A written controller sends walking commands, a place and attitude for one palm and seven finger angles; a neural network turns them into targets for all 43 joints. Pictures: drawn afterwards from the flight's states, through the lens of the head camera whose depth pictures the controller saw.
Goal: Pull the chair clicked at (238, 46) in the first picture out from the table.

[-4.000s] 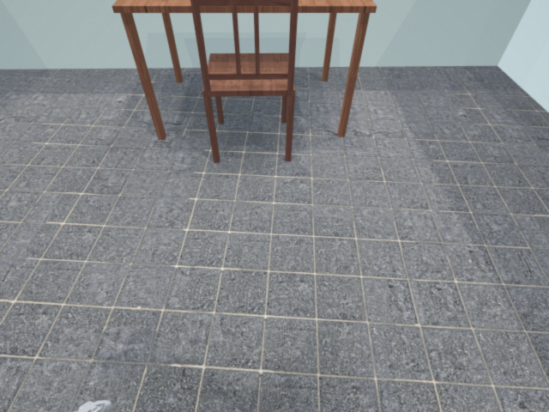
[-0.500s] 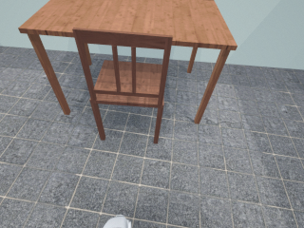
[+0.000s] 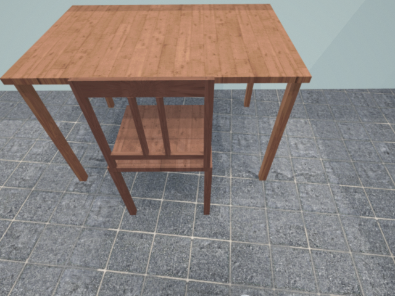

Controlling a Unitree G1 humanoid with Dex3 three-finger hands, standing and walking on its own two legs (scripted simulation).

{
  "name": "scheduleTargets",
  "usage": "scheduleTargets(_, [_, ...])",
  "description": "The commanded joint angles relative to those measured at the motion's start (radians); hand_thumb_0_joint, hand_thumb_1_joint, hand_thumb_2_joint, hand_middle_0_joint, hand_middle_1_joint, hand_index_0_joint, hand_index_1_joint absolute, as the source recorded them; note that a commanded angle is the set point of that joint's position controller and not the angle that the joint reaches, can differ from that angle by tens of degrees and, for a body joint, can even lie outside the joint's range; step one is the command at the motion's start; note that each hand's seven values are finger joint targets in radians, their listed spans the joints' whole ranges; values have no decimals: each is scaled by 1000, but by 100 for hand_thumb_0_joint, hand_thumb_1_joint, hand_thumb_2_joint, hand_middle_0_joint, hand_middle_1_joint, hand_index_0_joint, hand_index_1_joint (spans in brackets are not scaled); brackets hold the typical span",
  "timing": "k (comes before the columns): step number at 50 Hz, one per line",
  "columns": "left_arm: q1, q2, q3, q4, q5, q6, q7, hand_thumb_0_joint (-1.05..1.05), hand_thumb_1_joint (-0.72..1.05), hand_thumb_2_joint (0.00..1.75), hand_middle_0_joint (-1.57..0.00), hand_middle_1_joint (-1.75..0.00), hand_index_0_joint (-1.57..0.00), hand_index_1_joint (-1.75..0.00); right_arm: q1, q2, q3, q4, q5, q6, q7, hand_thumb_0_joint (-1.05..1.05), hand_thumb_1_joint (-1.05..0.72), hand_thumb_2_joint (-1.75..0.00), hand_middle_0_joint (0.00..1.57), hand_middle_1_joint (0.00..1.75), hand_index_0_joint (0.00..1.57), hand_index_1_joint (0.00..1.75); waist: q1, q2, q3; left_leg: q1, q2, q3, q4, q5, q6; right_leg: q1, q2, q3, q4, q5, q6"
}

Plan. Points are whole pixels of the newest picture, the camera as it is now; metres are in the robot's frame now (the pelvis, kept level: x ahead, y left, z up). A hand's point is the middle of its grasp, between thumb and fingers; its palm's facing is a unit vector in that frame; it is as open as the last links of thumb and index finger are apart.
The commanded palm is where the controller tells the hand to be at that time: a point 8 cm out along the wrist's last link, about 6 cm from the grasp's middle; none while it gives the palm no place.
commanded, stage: take the last steps up to it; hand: left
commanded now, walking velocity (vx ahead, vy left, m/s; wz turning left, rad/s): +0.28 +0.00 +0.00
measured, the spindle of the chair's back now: (139, 128) +0.66 +0.23 -0.11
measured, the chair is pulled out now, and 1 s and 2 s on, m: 0.00 0.00 0.00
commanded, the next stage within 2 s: come to a stop and stand still in 0.36 s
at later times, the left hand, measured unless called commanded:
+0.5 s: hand out of the picture +0.11 +0.13 -0.18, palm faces +0.13 -0.98 -0.13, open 7.4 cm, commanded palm none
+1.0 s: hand (143, 281) +0.19 +0.14 -0.17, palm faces +0.03 -0.96 -0.26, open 7.4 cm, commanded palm none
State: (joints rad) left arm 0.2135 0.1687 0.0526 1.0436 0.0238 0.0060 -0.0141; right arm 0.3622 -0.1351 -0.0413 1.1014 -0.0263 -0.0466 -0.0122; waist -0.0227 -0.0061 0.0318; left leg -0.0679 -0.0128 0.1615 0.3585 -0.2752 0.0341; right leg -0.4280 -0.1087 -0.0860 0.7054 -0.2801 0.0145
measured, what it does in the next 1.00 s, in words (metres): walks ahead: right foot, then left foot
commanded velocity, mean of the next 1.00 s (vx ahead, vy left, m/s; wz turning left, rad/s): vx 0.01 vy -0.01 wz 0.02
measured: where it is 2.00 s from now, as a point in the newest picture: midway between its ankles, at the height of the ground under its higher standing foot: outside the picture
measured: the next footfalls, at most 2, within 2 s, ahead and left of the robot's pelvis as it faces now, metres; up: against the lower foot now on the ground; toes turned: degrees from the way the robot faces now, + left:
right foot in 0.06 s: +0.13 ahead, -0.12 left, +0.00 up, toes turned -8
left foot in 0.52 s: +0.24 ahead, +0.07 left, +0.00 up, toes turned +3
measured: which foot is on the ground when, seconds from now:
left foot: down 0.00-0.06, up 0.08-0.50, down 0.52-1.00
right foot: up 0.00-0.04, down 0.06-0.52, up 0.54-0.90, down 0.92-1.00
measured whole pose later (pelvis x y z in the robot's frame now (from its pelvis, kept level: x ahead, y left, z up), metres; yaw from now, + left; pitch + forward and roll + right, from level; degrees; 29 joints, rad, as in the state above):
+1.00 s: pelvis +0.16 -0.05 -0.01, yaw +0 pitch -2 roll +1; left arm 0.24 0.18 0.02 1.06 0.02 0.03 0.03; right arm 0.17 -0.19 -0.05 1.06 -0.01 0.05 -0.01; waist 0.00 0.03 0.04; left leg -0.30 0.05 0.09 0.53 -0.26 -0.01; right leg -0.23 -0.03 -0.05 0.57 -0.30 -0.02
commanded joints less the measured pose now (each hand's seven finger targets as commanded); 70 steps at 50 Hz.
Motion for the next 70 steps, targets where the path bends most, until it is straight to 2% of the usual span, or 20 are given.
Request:
scheduleTargets(1, [73,50,15,-43,5,-45,3,0,90,90,-20,-30,-20,-30,23,-140,-27,-24,1,-9,-8,0,-90,-90,20,30,20,30,47,35,35,-131,242,-163,11,80,97,215,53,-42,-212,78,-22])
scheduleTargets(2, [180,94,25,-11,8,-55,8,0,90,90,-20,-30,-20,-30,14,-115,-21,-23,8,-13,-4,0,-90,-90,20,30,20,30,97,-53,-16,-221,178,-96,188,63,61,386,-3,43,-270,60,-50])
scheduleTargets(3, [285,184,42,18,11,-65,16,0,90,90,-20,-30,-20,-30,27,-62,-9,-44,18,-20,5,0,-90,-90,20,30,20,30,120,-268,-71,-437,61,-2,455,-119,13,568,-223,353,-368,52,-139])
scheduleTargets(4, [355,242,47,21,-6,-63,20,0,90,90,-20,-30,-20,-30,-8,-95,-8,-74,14,-14,8,0,-90,-90,20,30,20,30,137,-278,-90,-531,30,-50,680,-334,5,559,-333,538,-486,-1,-223])
scheduleTargets(5, [310,218,48,17,-7,-64,28,0,90,90,-20,-30,-20,-30,-52,-101,-17,-81,12,-4,9,0,-90,-90,20,30,20,30,126,-266,-60,-566,56,-131,802,-281,17,485,-328,545,-523,-69,-238])
scheduleTargets(7, [175,132,26,-21,-7,-67,33,0,90,90,-20,-30,-20,-30,-83,-92,-21,-74,5,-3,15,0,-90,-90,20,30,20,30,71,-72,36,-569,122,-169,830,-99,9,327,-260,381,-534,-76,-211])
scheduleTargets(10, [136,78,10,-29,-2,-84,35,0,90,90,-20,-30,-20,-30,-3,-46,-17,-41,0,16,17,0,-90,-90,20,30,20,30,8,-74,24,-483,124,-136,737,-3,-24,260,-174,149,-511,264,-171])
scheduleTargets(20, [200,115,7,37,0,-79,36,0,90,90,-20,-30,-20,-30,-172,-50,0,-97,7,12,30,0,-90,-90,20,30,20,30,49,-129,34,-381,76,-65,332,28,-22,344,-162,71,-442,508,-170])
scheduleTargets(23, [170,112,8,44,-6,-67,41,0,90,90,-20,-30,-20,-30,-102,-70,3,-78,4,3,18,0,-90,-90,20,30,20,30,3,-90,17,-188,49,-57,156,106,-8,304,-127,40,-326,487,-137])
scheduleTargets(24, [169,85,0,49,-10,-60,44,0,90,90,-20,-30,-20,-30,-29,-95,3,-48,0,-4,9,0,-90,-90,20,30,20,30,-22,-39,-23,-60,68,-90,87,271,-4,272,-76,14,-192,465,-102])
scheduleTargets(26, [259,0,-26,54,-26,-45,55,0,90,90,-20,-30,-20,-30,31,-197,-5,-39,2,0,-12,0,-90,-90,20,30,20,30,6,249,-146,115,380,-371,52,905,142,112,65,-32,72,-255,-15])
scheduleTargets(27, [267,3,-32,71,-26,-33,64,0,90,90,-20,-30,-20,-30,-27,-181,6,-40,11,8,-26,0,-90,-90,20,30,20,30,23,231,-156,66,394,-369,6,914,171,134,63,37,135,-367,-2])
scheduleTargets(30, [211,30,-33,95,-20,-1,66,0,90,90,-20,-30,-20,-30,-172,-135,14,-48,18,25,-41,0,-90,-90,20,30,20,30,50,130,-11,-91,339,-276,-27,834,156,147,15,73,90,-270,10])
scheduleTargets(38, [164,43,-4,2,-4,46,58,0,90,90,-20,-30,-20,-30,-216,-195,-39,-94,7,63,-35,0,-90,-90,20,30,20,30,36,109,-75,-128,351,-239,-39,518,156,103,42,69,176,-203,13])
scheduleTargets(43, [191,41,-11,3,-1,24,57,0,90,90,-20,-30,-20,-30,-224,-171,-35,-99,9,67,-14,0,-90,-90,20,30,20,30,56,115,-56,-233,261,-215,-21,117,82,247,60,24,-151,-7,7])
scheduleTargets(44, [190,63,-10,3,2,17,58,0,90,90,-20,-30,-20,-30,-208,-153,-33,-98,15,68,-10,0,-90,-90,20,30,20,30,53,67,-44,-253,211,-193,26,34,44,273,45,55,-267,47,2])
scheduleTargets(46, [86,150,-14,-27,1,1,58,0,90,90,-20,-30,-20,-30,-175,-74,-13,-102,25,74,0,0,-90,-90,20,30,20,30,1,-118,8,-215,77,-111,135,-79,-42,118,-138,274,-436,-23,-80])
scheduleTargets(48, [13,181,-8,-44,-3,-4,55,0,90,90,-20,-30,-20,-30,-168,-86,-11,-93,14,86,2,0,-90,-90,20,30,20,30,0,-236,32,-140,62,-120,199,-66,-45,-9,-147,299,-504,-128,-117])
scheduleTargets(57, [44,118,-17,16,-17,4,49,0,90,90,-20,-30,-20,-30,-46,-84,18,16,8,68,-10,0,-90,-90,20,30,20,30,12,-20,120,-149,92,-165,47,8,-48,37,-30,198,-485,-279,-60])
scheduleTargets(70, [121,59,-23,64,-24,-11,49,0,90,90,-20,-30,-20,-30,46,-46,26,53,14,46,-26,0,-90,-90,20,30,20,30,23,1,66,-151,111,-177,9,106,-43,160,4,145,-429,-72,-58])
